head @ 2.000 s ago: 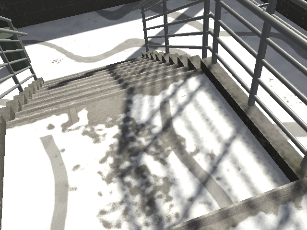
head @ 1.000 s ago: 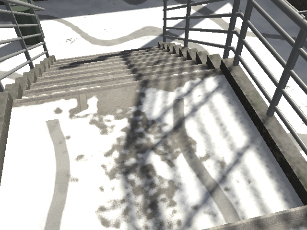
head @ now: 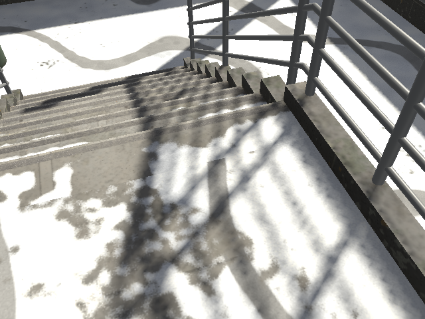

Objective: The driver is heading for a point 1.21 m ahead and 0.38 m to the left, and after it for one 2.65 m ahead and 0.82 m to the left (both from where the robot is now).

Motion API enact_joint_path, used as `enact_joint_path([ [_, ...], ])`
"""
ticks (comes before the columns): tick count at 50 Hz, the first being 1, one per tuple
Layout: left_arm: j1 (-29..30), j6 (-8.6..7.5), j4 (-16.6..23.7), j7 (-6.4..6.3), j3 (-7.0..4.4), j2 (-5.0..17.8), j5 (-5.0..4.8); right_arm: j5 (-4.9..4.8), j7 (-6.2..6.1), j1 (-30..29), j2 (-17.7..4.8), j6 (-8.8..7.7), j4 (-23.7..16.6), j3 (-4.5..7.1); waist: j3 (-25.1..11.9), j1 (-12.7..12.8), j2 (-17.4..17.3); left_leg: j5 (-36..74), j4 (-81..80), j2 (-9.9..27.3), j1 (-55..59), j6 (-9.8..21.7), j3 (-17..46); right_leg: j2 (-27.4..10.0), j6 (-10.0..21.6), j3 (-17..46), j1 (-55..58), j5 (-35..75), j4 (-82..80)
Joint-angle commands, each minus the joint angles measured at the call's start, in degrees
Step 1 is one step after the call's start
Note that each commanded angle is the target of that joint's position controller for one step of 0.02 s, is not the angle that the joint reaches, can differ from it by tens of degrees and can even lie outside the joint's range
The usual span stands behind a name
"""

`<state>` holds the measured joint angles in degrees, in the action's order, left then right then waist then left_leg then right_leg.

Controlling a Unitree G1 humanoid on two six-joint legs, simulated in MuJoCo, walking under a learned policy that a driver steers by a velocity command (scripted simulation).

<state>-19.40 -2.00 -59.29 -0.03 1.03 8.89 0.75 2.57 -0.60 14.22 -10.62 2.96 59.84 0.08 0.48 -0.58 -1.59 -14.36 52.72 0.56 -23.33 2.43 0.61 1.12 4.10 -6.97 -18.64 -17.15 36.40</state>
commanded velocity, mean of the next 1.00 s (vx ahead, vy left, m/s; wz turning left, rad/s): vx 0.23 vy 0.00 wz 0.00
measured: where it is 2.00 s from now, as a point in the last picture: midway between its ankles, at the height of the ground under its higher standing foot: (199, 279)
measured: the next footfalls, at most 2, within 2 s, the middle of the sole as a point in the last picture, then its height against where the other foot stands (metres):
left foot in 1.14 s outside the picture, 0.17 m lower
right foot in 1.58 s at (228, 277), level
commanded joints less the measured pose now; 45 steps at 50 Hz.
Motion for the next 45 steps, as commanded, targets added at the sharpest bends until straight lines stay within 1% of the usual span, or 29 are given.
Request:
enact_joint_path([
  [1,-0.2,1.11,2.8,-1.26,-1.47,7.5,0.39,-0.51,-0.56,7.3,-1.8,-1.06,1.3,-0.41,4.0,-1.1,3.1,-2.4,-24.3,-0.3,12.5,-0.7,-2.5,-12.3,6.1,10.4,-4.7,29.7,-7.7],
  [2,-4.9,1.3,1.6,-1.7,-1.68,6.6,0.3,-0.82,-1.39,9.6,-5.2,-1.67,2.9,0.58,3.1,1.0,-3.2,18.3,-24.0,4.5,16.6,-0.2,3.7,-9.6,3.3,9.0,-4.3,26.0,-3.3],
  [3,-7.8,1.57,1.1,-1.91,-1.62,5.3,-0.39,-0.95,-1.68,10.4,-5.8,-2.64,2.4,0.45,0.7,2.8,-5.3,35.9,-25.9,10.9,20.3,1.8,11.7,-6.3,0.6,6.9,-6.9,14.7,1.8],
  [4,-7.9,2.1,0.8,-1.48,-1.48,3.9,-0.92,-1.28,-1.32,7.1,-4.9,-3.03,1.8,-0.5,2.0,3.3,-9.1,38.9,-26.8,15.0,12.0,6.3,14.4,-3.9,-1.3,5.3,-2.4,-1.5,-4.1],
  [5,-4.8,2.63,0.5,-1.23,-1.73,4.8,-1.07,-1.32,-0.71,4.2,-3.1,-3.45,1.0,-0.92,3.4,3.0,-8.1,32.6,-29.4,13.4,7.3,5.5,13.2,-3.9,-2.3,5.5,3.3,-0.9,-6.4],
  [8,0.8,3.28,0.5,-0.24,-2.04,4.7,-0.33,-1.74,-0.79,3.5,-4.1,-3.12,1.1,-0.58,4.9,2.2,-3.8,11.3,-32.0,7.8,6.0,1.4,7.9,-5.9,-2.0,7.1,9.6,7.9,-11.5],
  [11,1.4,2.91,-0.7,-0.23,-1.94,4.5,-0.22,-2.12,-0.66,5.4,-2.9,-3.01,1.7,-0.44,3.9,1.3,0.0,8.8,-32.9,6.3,10.5,0.7,6.1,-7.6,-1.7,8.5,9.9,11.5,-15.0],
  [15,2.7,2.74,-1.9,-0.61,-2.04,4.5,-0.48,-1.8,-0.45,5.6,-2.3,-3.09,2.0,-0.3,3.0,0.8,1.5,8.1,-34.4,5.9,13.0,0.8,5.5,-7.9,-2.0,8.8,10.6,11.2,-17.5],
  [17,2.9,2.7,-2.5,-0.69,-2.04,4.3,-0.48,-1.73,-0.47,5.7,-2.2,-3.12,2.2,-0.21,3.0,0.7,1.7,7.8,-35.0,5.7,13.4,0.7,5.2,-8.0,-2.1,8.8,10.9,11.4,-18.0],
  [18,2.6,2.7,-3.0,-0.66,-2.03,4.1,-0.45,-1.65,-0.46,6.4,-2.1,-3.13,2.6,-0.17,2.0,0.6,1.6,3.2,-35.9,5.2,13.9,0.9,5.0,-7.4,-2.0,8.4,11.2,7.7,-18.3],
  [20,2.7,2.85,-3.0,-0.45,-2.89,5.4,-0.25,-1.47,-0.32,7.4,-4.8,-2.82,2.7,1.21,3.1,0.3,-0.2,-13.1,-36.1,3.8,12.5,2.9,5.5,-3.8,-1.0,5.4,8.7,-5.5,-14.2],
  [22,3.5,2.95,-2.3,-0.08,-3.36,5.4,0.33,-1.31,-0.02,8.4,-6.7,-2.38,1.8,2.35,7.2,-0.4,-2.7,-28.2,-39.5,6.0,10.0,5.6,10.2,-0.9,-0.4,2.5,2.3,-13.1,-9.0],
  [24,5.4,2.69,-1.3,0.27,-3.3,3.7,0.98,-1.3,-0.15,10.5,-7.4,-2.4,1.9,3.1,10.8,-1.4,-5.4,-32.1,-43.5,10.6,10.2,8.3,16.4,0.3,-0.5,0.0,-2.6,-9.1,-3.1],
  [26,5.2,1.96,-0.9,0.34,-3.48,3.4,1.09,-1.23,-0.26,9.8,-7.4,-2.73,1.5,3.73,11.1,-0.7,-5.3,-28.2,-42.8,11.5,8.8,9.7,16.9,-0.6,0.0,0.5,-1.1,-7.3,-2.7],
  [27,2.7,1.56,-1.5,0.43,-3.54,3.1,0.95,-1.18,-0.23,8.3,-7.7,-2.86,1.0,3.99,10.6,0.8,-5.5,-27.0,-41.0,10.9,6.1,9.8,15.7,-0.5,0.5,0.4,3.0,-7.0,-4.5],
  [29,-2.9,0.76,-3.8,0.51,-4.15,3.9,1.11,-1.26,-0.32,5.8,-7.2,-3.5,-0.3,4.37,9.1,3.6,-2.5,-22.9,-35.1,8.4,2.6,8.8,12.0,0.4,1.1,0.7,9.7,-8.0,-6.2],
  [30,-6.9,0.23,-5.4,0.31,-4.54,4.8,0.79,-1.32,-0.32,3.8,-6.2,-3.9,-1.3,4.09,9.3,5.3,0.7,-21.3,-29.3,5.6,-2.1,7.4,9.0,-1.5,2.1,5.3,14.5,-11.1,-8.9],
  [31,-12.3,-0.34,-6.9,0.05,-5.21,7.2,0.64,-1.45,-0.24,1.0,-4.4,-4.41,-3.2,3.7,9.3,7.4,7.9,-18.7,-17.4,0.2,-10.6,4.8,2.5,-8.0,5.3,17.9,20.7,-17.4,-15.7],
  [32,-18.4,-0.74,-8.3,0.33,-6.21,11.1,0.72,-0.28,-0.02,-0.7,-4.5,-4.61,-4.9,3.93,8.8,9.1,15.2,-20.2,-1.2,-3.5,-20.0,3.0,-4.1,-18.9,10.5,36.4,25.9,-19.6,-23.3],
  [33,-18.8,-0.9,-8.2,0.3,-6.09,11.4,0.62,0.97,0.1,-2.4,-6.8,-4.68,-5.6,4.6,10.3,7.5,9.1,-20.5,6.1,-1.2,-24.6,3.2,-0.3,-22.9,13.6,41.1,24.0,-18.0,-24.2],
  [34,-14.7,-1.36,-6.9,0.05,-5.99,10.7,0.65,0.71,0.28,-2.5,-6.0,-5.08,-5.2,4.49,10.1,5.6,4.4,-13.8,8.1,1.2,-24.1,2.6,1.5,-22.0,13.3,37.6,22.4,-12.1,-23.7],
  [36,-9.5,-2.22,-4.6,-0.24,-5.56,8.8,1.25,0.12,1.26,-1.6,-5.3,-5.42,-4.0,4.66,8.8,2.9,2.1,-5.8,6.7,3.8,-19.1,1.0,1.7,-17.8,11.4,28.8,17.5,-5.2,-24.2],
  [37,-9.8,-2.61,-5.0,-0.37,-5.27,7.8,2.05,0.87,1.82,-1.0,-5.5,-5.05,-3.3,4.87,7.9,2.3,3.1,-1.3,8.3,4.0,-18.4,0.7,2.3,-17.0,11.0,25.7,17.3,0.7,-22.5],
  [38,-11.0,-2.77,-5.3,-0.48,-4.77,6.5,1.96,0.94,2.19,-0.4,-5.3,-4.55,-3.0,5.02,6.9,1.9,4.0,1.0,8.7,3.6,-17.9,0.3,1.7,-15.7,10.3,22.8,16.8,7.0,-21.3],
  [39,-11.7,-3.27,-5.4,-0.61,-4.3,5.9,1.67,0.33,2.5,-2.6,-5.0,-4.5,-3.2,5.29,7.2,2.0,3.7,7.0,5.6,3.4,-19.8,0.0,2.1,-13.2,9.4,18.7,17.6,10.7,-19.6],
  [40,-12.9,-3.95,-6.8,-0.89,-3.83,5.0,1.24,-0.17,2.67,-7.1,-5.2,-4.96,-4.7,5.34,7.1,2.7,5.0,11.3,2.4,4.1,-22.6,-0.1,4.6,-12.9,7.7,17.9,20.2,11.4,-18.1],
  [41,-13.6,-4.4,-6.6,-1.04,-3.55,5.3,1.47,-0.25,2.86,-8.7,-4.9,-4.97,-5.4,5.22,6.7,3.4,5.2,14.1,0.0,3.5,-23.1,-0.4,4.0,-12.2,7.3,16.8,20.5,14.5,-17.6],
  [43,-9.5,-4.73,-4.9,-1.36,-3.44,5.5,1.36,0.12,3.92,-13.5,-4.2,-5.12,-7.4,4.71,6.9,2.9,5.1,27.7,-9.4,2.5,-15.8,-0.8,0.7,-9.3,7.3,13.5,10.7,7.6,-16.0],
  [45,-10.4,-4.3,-4.3,-1.75,-2.88,5.5,1.15,0.33,4.49,-16.5,-3.5,-5.01,-8.4,4.24,6.4,3.9,4.4,36.3,-13.6,2.8,-12.5,0.1,0.1,-9.3,7.4,13.6,7.1,2.8,-12.5],
])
